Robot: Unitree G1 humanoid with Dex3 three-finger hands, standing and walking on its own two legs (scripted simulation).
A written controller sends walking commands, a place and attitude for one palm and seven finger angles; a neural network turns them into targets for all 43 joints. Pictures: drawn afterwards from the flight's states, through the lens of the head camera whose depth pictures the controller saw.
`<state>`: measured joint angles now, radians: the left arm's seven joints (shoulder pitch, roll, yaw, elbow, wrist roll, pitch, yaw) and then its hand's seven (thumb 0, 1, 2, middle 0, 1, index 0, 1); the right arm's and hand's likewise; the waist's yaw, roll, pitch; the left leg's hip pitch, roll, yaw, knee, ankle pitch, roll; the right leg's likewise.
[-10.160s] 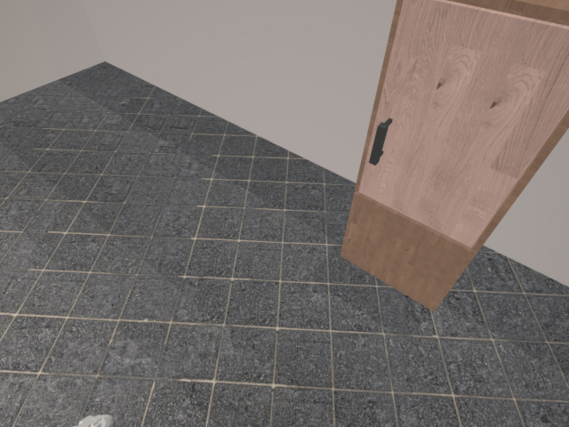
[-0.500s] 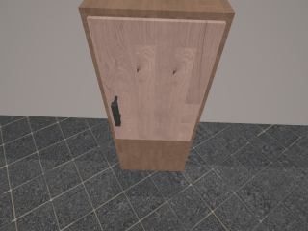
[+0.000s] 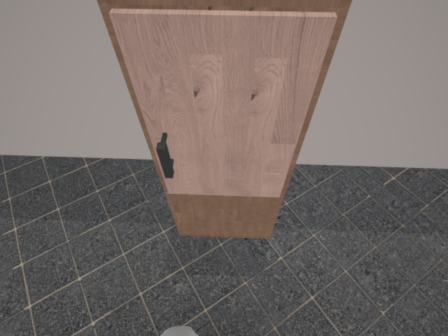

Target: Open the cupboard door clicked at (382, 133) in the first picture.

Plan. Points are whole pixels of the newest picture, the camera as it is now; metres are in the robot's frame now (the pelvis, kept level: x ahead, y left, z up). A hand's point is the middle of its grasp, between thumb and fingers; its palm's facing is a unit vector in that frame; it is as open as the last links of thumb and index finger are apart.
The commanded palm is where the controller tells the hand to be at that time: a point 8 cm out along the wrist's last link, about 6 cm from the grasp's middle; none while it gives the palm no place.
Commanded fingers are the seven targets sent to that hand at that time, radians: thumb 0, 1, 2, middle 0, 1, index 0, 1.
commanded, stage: come to a stop and stand still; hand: left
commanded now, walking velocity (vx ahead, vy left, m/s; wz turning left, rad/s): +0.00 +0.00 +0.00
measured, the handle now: (167, 155) +0.54 +0.20 -0.09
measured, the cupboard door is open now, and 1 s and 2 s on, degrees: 0 0 0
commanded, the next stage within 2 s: look again from close up in 0.44 s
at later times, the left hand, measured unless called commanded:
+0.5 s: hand out of the picture +0.00 +0.18 -0.16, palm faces +0.02 -0.98 -0.21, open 7.4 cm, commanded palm none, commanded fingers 0.00 0.90 0.90 -0.20 -0.30 -0.20 -0.30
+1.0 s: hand out of the picture +0.03 +0.21 -0.15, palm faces +0.02 -0.97 -0.25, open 7.4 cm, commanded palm none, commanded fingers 0.00 0.90 0.90 -0.20 -0.30 -0.20 -0.30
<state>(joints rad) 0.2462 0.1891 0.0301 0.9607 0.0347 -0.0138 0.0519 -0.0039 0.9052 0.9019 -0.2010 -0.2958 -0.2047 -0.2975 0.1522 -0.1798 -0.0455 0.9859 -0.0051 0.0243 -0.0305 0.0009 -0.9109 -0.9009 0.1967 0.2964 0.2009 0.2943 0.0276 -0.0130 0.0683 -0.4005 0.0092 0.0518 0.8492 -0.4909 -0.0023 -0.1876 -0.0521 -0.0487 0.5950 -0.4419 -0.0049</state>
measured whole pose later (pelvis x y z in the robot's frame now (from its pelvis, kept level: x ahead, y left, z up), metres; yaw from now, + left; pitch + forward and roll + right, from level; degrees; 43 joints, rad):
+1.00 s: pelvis -0.03 +0.01 +0.01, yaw +1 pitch -3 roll +0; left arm 0.25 0.24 -0.01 0.96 0.01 0.00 0.03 0.00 0.91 0.90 -0.20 -0.30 -0.20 -0.30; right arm 0.20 -0.22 -0.01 0.98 -0.02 0.00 -0.01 0.00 -0.91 -0.90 0.20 0.30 0.20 0.29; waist 0.00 -0.01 0.00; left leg -0.25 0.01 0.05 0.53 -0.22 0.02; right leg -0.15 -0.01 -0.03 0.52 -0.31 0.00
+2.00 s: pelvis -0.01 +0.00 +0.01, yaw -2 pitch -1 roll +0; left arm 0.26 0.18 0.05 1.02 0.02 0.02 0.02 0.02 0.95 0.90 -0.20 -0.30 -0.20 -0.30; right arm 0.38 -0.08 -0.03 1.09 -0.02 -0.02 -0.03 0.00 -0.91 -0.90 0.20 0.30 0.20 0.29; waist -0.03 -0.01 0.02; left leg -0.19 0.05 0.14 0.46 -0.24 0.02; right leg -0.36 -0.08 -0.07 0.62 -0.23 0.03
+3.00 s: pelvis +0.01 -0.01 +0.01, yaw +0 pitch -2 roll +1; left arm 0.29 0.15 -0.02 1.10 0.01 -0.01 0.03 0.00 0.91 0.90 -0.20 -0.30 -0.21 -0.30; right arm 0.30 -0.16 0.01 1.08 -0.01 -0.01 -0.01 0.00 -0.91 -0.90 0.20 0.30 0.20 0.29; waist 0.01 0.00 0.03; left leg -0.15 0.03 0.08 0.45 -0.26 -0.01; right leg -0.24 -0.09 -0.09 0.47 -0.19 0.02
